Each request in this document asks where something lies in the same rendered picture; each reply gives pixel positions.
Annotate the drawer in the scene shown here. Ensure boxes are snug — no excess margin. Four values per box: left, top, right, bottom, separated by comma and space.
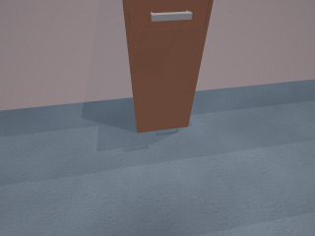
127, 0, 209, 30

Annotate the cabinet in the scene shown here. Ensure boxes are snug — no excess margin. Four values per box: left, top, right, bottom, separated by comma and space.
122, 0, 214, 133

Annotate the handle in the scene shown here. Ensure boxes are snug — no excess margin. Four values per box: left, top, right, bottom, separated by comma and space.
151, 10, 193, 22

